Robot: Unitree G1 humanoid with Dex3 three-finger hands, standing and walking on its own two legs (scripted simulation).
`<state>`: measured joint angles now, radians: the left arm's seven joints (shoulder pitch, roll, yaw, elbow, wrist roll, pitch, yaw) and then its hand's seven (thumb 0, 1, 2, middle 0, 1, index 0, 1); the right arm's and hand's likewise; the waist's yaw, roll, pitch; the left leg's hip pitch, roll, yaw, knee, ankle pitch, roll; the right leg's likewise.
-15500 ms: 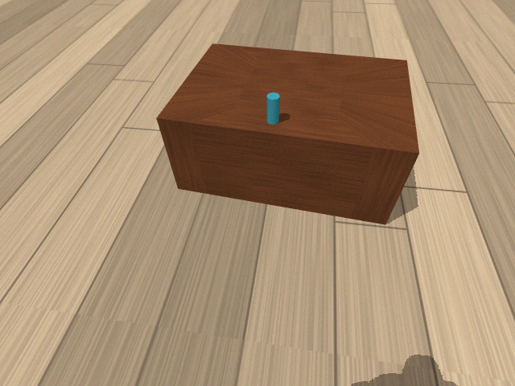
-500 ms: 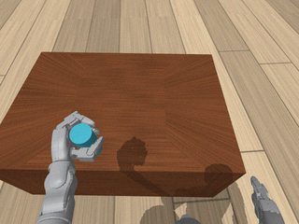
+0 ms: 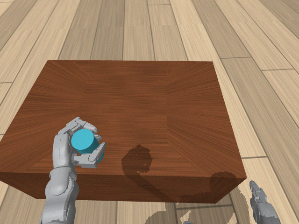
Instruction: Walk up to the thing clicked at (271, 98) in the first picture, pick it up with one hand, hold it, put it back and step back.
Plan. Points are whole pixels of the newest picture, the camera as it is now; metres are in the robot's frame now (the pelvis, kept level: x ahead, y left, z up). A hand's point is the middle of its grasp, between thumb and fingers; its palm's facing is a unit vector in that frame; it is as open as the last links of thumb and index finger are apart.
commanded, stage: hold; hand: left
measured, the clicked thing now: (89, 147) +0.32 +0.17 +0.04
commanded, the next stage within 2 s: none
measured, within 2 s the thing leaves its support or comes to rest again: neither
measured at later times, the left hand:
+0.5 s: hand (89, 149) +0.31 +0.17 +0.05, palm faces +0.15 -0.99 -0.02, open 7.4 cm
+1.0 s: hand (90, 145) +0.32 +0.17 +0.05, palm faces +0.15 -0.99 -0.01, open 7.4 cm
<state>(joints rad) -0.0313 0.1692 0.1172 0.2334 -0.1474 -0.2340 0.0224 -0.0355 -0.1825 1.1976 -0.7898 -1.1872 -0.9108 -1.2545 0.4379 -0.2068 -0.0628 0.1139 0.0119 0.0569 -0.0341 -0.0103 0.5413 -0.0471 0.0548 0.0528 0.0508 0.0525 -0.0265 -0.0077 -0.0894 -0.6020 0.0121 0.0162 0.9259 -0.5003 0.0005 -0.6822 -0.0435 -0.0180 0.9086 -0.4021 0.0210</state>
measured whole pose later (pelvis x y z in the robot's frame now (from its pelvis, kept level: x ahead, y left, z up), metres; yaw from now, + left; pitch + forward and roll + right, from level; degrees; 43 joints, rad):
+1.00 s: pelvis +0.00 +0.00 +0.00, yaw +0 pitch +10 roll +0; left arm -0.04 0.16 0.13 0.28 -0.15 -0.24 0.02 -0.04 -0.18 1.20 -0.79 -1.18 -0.91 -1.25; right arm 0.40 -0.20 -0.08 0.20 0.01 0.04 -0.03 -0.01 0.54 -0.05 0.05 0.05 0.05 0.05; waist -0.03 -0.01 -0.07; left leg -0.57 0.01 0.02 0.89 -0.49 0.00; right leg -0.66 -0.04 -0.01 0.87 -0.39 0.02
